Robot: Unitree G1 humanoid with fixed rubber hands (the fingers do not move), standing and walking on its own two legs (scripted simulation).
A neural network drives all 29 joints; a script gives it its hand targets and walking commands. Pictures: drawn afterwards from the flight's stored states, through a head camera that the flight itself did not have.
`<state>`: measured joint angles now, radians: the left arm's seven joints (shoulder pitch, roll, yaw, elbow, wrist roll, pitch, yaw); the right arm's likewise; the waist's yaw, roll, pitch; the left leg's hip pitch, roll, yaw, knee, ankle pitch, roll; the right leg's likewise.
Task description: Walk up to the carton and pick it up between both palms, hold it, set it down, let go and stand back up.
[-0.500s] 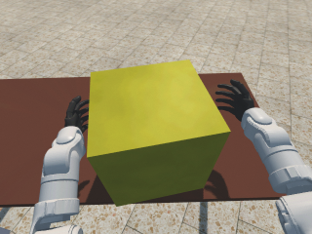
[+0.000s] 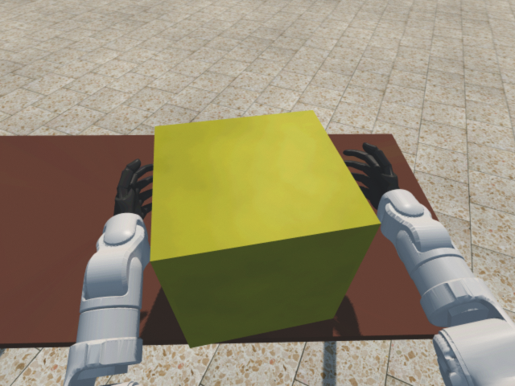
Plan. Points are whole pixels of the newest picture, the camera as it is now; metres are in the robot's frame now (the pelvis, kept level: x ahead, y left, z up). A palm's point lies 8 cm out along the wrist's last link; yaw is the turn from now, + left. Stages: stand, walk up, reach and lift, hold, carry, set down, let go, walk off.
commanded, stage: reach and lift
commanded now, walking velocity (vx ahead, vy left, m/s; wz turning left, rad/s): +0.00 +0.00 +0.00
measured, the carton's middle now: (251, 230) +0.36 +0.06 +0.07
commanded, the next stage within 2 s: none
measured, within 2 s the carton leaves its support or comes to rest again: leaves its support in 1.40 s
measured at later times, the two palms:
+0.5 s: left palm (142, 210) +0.34 +0.22 +0.12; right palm (361, 185) +0.42 -0.11 +0.12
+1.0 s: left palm (146, 211) +0.34 +0.21 +0.12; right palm (363, 188) +0.42 -0.12 +0.12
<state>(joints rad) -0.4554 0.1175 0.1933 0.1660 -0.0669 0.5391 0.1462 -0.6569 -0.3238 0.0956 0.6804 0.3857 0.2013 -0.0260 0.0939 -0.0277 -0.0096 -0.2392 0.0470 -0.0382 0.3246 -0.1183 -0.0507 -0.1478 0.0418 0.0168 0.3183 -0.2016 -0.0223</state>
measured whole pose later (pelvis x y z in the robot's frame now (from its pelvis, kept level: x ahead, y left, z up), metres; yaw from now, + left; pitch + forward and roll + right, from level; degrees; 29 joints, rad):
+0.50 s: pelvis +0.00 +0.00 +0.00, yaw +1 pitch +1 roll -1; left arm -0.49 0.07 0.18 0.16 -0.02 0.56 0.18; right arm -0.71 -0.23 0.09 0.67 0.34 0.21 -0.11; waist 0.09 -0.02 0.02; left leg -0.24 0.05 -0.05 0.34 -0.12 -0.05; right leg -0.13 0.04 0.00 0.32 -0.21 -0.03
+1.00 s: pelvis +0.00 -0.01 +0.00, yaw +0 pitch +2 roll -1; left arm -0.47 0.06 0.19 0.15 -0.03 0.52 0.17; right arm -0.68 -0.21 0.10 0.61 0.35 0.21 -0.17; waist 0.09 -0.01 0.02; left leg -0.25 0.06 -0.05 0.35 -0.13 -0.06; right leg -0.15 0.05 0.00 0.33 -0.21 -0.03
